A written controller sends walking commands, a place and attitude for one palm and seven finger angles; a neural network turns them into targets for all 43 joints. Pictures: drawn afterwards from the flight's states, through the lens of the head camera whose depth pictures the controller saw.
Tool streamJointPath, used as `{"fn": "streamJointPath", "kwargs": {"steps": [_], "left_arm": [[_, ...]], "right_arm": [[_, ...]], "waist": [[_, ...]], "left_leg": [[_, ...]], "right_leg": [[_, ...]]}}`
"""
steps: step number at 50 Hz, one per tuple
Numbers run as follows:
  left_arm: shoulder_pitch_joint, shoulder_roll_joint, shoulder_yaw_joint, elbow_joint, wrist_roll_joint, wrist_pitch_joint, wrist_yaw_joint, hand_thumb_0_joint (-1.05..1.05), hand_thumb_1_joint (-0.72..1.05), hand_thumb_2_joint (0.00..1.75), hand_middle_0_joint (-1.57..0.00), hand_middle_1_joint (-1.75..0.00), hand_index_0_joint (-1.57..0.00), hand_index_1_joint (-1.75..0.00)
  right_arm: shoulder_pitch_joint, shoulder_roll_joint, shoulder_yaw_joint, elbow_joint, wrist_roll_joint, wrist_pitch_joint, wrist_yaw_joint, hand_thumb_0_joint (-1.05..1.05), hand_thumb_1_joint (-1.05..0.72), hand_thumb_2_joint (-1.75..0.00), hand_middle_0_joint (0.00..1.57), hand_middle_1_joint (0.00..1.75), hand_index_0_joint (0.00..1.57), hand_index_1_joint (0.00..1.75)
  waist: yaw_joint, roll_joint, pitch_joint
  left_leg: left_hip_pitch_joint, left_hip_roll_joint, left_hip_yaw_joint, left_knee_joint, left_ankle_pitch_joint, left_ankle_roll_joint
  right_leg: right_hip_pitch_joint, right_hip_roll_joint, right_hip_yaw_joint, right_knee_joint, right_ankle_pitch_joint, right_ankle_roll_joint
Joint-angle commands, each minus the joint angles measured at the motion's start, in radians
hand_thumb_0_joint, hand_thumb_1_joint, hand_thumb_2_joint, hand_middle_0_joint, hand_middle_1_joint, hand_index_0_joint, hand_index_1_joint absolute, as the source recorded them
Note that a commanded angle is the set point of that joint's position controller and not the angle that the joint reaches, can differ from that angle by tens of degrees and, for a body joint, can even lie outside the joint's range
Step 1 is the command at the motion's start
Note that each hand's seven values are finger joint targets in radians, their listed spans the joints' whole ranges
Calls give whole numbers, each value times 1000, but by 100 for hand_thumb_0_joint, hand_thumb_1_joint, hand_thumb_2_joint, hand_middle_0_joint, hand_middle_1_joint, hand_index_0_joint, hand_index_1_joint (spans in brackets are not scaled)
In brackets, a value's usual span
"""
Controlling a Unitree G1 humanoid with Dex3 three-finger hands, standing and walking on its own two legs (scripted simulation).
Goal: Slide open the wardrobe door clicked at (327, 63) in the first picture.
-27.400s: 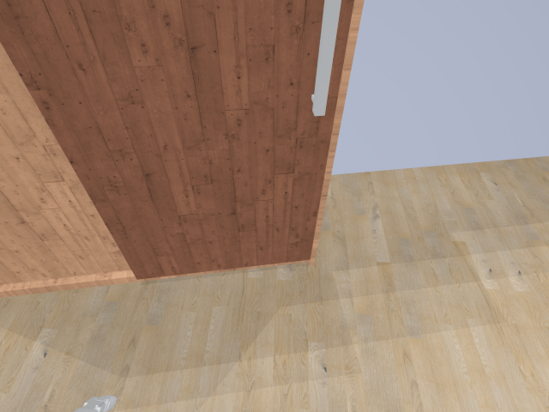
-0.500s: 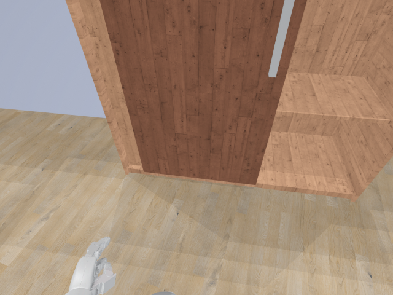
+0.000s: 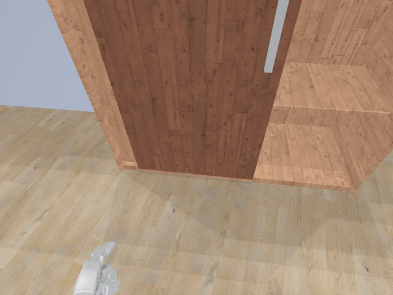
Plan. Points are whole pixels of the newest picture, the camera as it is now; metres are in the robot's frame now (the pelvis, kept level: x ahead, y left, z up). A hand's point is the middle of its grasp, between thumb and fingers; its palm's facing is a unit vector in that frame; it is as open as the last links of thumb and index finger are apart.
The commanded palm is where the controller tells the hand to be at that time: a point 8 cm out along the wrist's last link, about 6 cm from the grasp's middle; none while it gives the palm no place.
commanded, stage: stop stepping back and stand still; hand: right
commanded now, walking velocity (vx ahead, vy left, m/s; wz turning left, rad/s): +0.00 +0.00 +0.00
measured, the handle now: (278, 19) +0.85 -0.21 +0.20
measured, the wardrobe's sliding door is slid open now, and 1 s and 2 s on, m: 0.57 0.57 0.57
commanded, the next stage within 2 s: let the arm hang, fingers relaxed in 0.28 s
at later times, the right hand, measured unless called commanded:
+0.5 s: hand (350, 256) +0.21 -0.27 +0.00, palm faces +0.17 +0.87 -0.46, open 7.4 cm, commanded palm none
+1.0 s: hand out of the picture -0.02 -0.22 -0.16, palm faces -0.05 +0.97 -0.26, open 7.3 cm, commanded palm none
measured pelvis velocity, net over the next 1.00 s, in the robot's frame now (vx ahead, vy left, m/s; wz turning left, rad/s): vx -0.01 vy -0.01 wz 0.02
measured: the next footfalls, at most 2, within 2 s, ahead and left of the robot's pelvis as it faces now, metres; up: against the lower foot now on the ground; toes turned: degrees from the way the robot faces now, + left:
none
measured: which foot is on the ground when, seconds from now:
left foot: down 0.00-1.00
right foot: down 0.00-1.00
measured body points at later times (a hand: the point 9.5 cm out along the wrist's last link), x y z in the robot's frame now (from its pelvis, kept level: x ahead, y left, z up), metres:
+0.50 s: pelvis +0.00 -0.01 -0.01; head +0.00 +0.00 +0.44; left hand +0.17 +0.24 -0.11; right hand +0.20 -0.32 +0.03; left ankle +0.02 +0.11 -0.74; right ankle +0.01 -0.10 -0.74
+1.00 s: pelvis -0.01 -0.01 +0.01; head +0.02 +0.00 +0.46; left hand -0.04 +0.22 -0.15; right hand -0.01 -0.27 -0.14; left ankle +0.02 +0.11 -0.74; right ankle +0.01 -0.10 -0.74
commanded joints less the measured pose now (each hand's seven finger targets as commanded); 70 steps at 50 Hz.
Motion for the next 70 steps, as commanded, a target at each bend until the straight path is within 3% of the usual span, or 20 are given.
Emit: {"fn": "streamJointPath", "kwargs": {"steps": [1,6,10,18,19,20,21,22,25,26,28,32,36,39,42,50,56,63,66,70], "left_arm": [[-98,133,42,-157,-4,-50,-2,0,90,90,-20,-30,-20,-30],[-109,126,36,-173,-6,-26,-3,0,90,90,-20,-30,-20,-30],[-119,126,34,-188,-4,-11,1,0,90,90,-20,-30,-20,-30],[-114,124,29,-188,-4,-8,5,0,90,90,-20,-30,-20,-30],[-177,306,87,48,-4,-62,-92,0,90,90,-20,-30,-20,-30],[-97,287,97,56,0,-3,-94,0,90,90,-20,-30,-20,-30],[-77,271,89,38,6,24,-92,0,90,90,-20,-30,-20,-30],[-85,260,74,32,10,47,-92,0,90,90,-20,-30,-20,-30],[-90,252,53,43,22,85,-91,0,90,90,-20,-30,-20,-30],[-81,235,47,59,26,95,-88,0,90,90,-20,-30,-20,-30],[-67,204,34,105,33,113,-85,0,90,90,-20,-30,-20,-30],[-56,179,19,195,31,123,-78,0,90,90,-20,-30,-20,-30],[-3,147,25,277,30,124,-67,0,90,90,-20,-30,-20,-30],[36,138,29,327,27,127,-63,0,90,90,-20,-30,-20,-30],[77,135,34,361,25,128,-58,0,90,90,-20,-30,-20,-30],[112,116,33,424,19,119,-52,0,90,90,-20,-30,-20,-30],[101,81,23,452,20,116,-53,0,90,90,-20,-30,-20,-30],[77,69,20,467,23,117,-53,0,90,90,-20,-30,-20,-30],[71,72,21,465,23,114,-54,0,90,90,-20,-30,-20,-30],[66,86,23,464,21,112,-53,0,90,90,-20,-30,-20,-30]], "right_arm": [[-38,-145,-94,-207,4,-62,-15,0,-90,-90,20,30,20,30],[-27,-154,-97,-212,11,-49,-13,0,-90,-90,20,30,20,30],[-38,-169,-114,-222,16,-45,-13,0,-90,-90,20,30,20,30],[-51,-142,-82,-184,16,-35,-12,0,-90,-90,20,30,20,30],[-96,-13,320,611,-66,98,123,0,-90,-90,20,30,20,30],[-124,-13,297,639,-62,167,150,0,-90,-90,20,30,20,30],[-158,-5,308,661,-58,177,156,0,-90,-90,20,30,20,30],[-194,-2,317,708,-57,181,161,0,-90,-90,20,30,20,30],[-276,-21,350,890,-57,188,158,0,-90,-90,20,30,20,30],[-294,-14,362,958,-56,191,155,0,-90,-90,20,30,20,30],[-323,-1,383,1086,-53,199,151,0,-90,-90,20,30,20,30],[-319,12,402,1277,-50,200,150,0,-90,-90,20,30,20,30],[-284,48,394,1398,-49,191,147,0,-90,-90,20,30,20,30],[-278,49,399,1457,-45,189,148,0,-90,-90,20,30,20,30],[-281,61,403,1499,-45,187,146,0,-90,-90,20,30,20,30],[-269,82,408,1565,-45,184,138,0,-90,-90,20,30,20,30],[-272,108,412,1579,-47,185,133,0,-90,-90,20,30,20,30],[-289,118,411,1578,-48,185,133,0,-90,-90,20,30,20,30],[-288,112,408,1576,-48,182,133,0,-90,-90,20,30,20,30],[-294,99,407,1574,-48,178,134,0,-90,-90,20,30,20,30]], "waist": [[4,-83,-157],[3,-96,-147],[-1,-104,-128],[0,-78,-115],[44,-56,-32],[38,-53,-99],[34,-31,-117],[25,2,-92],[14,124,-71],[13,127,-76],[18,98,-70],[12,-82,-53],[13,-159,-59],[14,-133,-21],[22,-50,2],[19,12,8],[19,15,13],[19,-11,64],[18,-33,26],[17,-23,29]], "left_leg": [[158,57,-101,-25,305,2],[152,58,-97,-27,322,4],[147,52,-91,-41,258,1],[134,51,-100,-68,215,-2],[-41,125,-50,56,254,16],[-73,124,-116,12,200,22],[-79,111,-85,31,92,25],[-83,94,-73,55,32,20],[-27,107,-97,32,59,27],[-5,122,-116,17,97,27],[-11,133,-148,-21,60,28],[29,110,-151,-82,-25,15],[58,107,-142,-124,-22,26],[46,106,-144,-147,-47,33],[22,105,-143,-165,-67,30],[26,100,-135,-151,12,23],[23,104,-133,-144,58,13],[6,103,-139,-162,30,10],[31,106,-136,-161,60,11],[40,108,-137,-166,83,13]], "right_leg": [[5,-107,98,-98,316,6],[5,-103,94,-104,341,16],[-20,-100,97,-132,270,14],[-32,-91,91,-150,178,12],[-74,-111,98,9,284,4],[-13,-117,85,-12,287,12],[-37,-131,112,-27,225,-10],[-79,-136,136,-51,194,-28],[-104,-110,146,-65,182,-30],[-92,-97,134,-66,188,-24],[-56,-76,123,-94,136,-12],[-42,-80,123,-183,48,-7],[-22,-81,114,-202,-8,-5],[-35,-79,118,-224,-59,-5],[-15,-86,117,-228,-57,-8],[29,-97,104,-234,36,-14],[60,-98,90,-237,104,-11],[48,-90,89,-258,71,-4],[69,-91,88,-250,105,-5],[75,-93,90,-247,132,-5]]}}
